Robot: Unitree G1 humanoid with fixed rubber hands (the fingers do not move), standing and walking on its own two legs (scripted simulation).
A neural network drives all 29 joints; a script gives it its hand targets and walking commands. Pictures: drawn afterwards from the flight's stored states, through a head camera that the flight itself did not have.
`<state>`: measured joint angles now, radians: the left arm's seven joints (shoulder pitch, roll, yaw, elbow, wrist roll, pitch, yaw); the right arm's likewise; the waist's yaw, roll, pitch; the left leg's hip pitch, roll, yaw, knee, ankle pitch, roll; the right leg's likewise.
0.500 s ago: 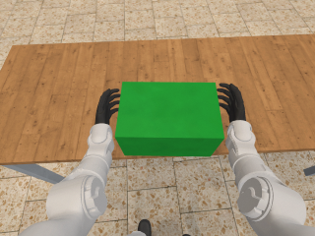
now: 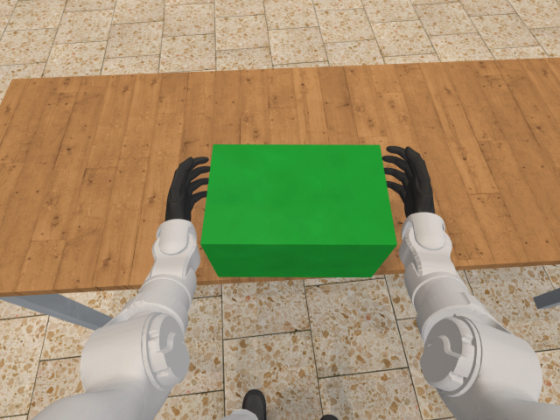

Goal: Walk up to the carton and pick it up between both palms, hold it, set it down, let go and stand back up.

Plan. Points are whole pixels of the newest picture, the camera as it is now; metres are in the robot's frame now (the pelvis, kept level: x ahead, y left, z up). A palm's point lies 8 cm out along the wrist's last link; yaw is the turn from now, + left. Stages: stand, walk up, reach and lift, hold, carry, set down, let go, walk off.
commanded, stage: set down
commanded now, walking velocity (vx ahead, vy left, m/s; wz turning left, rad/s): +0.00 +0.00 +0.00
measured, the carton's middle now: (295, 213) +0.42 +0.04 -0.04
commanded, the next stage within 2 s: none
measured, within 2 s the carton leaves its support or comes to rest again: neither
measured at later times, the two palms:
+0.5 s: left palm (163, 204) +0.40 +0.23 +0.01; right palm (451, 199) +0.43 -0.19 +0.02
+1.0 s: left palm (153, 217) +0.37 +0.23 +0.02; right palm (468, 219) +0.39 -0.19 +0.05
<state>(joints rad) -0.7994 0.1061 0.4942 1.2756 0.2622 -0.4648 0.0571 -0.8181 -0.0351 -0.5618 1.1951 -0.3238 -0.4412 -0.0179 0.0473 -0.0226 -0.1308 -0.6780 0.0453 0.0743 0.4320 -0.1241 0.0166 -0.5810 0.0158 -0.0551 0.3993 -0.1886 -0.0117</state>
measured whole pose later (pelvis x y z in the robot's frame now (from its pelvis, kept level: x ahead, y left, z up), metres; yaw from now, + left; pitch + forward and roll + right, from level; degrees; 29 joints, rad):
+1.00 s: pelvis -0.04 +0.00 -0.02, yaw -1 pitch +20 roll -2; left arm -0.72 0.31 -0.05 1.03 -0.31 -0.21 0.09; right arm -0.75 -0.30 0.06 1.05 0.38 -0.23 0.00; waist 0.03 -0.01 -0.22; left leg -0.84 0.04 -0.02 0.68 -0.19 0.00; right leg -0.74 0.04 -0.03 0.64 -0.24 -0.01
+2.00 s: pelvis +0.01 -0.01 +0.01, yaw -1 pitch +2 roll +0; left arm -0.15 0.27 0.04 0.59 -0.21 -0.14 -0.01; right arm -0.17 -0.30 0.14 0.65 0.39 -0.25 0.01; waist 0.04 -0.03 -0.03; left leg -0.26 0.02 0.01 0.42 -0.18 -0.02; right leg -0.18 0.03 0.01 0.41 -0.26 -0.02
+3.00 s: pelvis +0.01 +0.00 +0.01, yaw -2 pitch -3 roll +0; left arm 0.16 0.20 -0.02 0.50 -0.12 -0.08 0.05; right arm 0.14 -0.20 0.03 0.62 0.15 -0.25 0.03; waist 0.04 -0.01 0.04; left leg -0.15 0.01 0.03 0.40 -0.20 0.00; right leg -0.06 0.02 0.04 0.37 -0.26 0.00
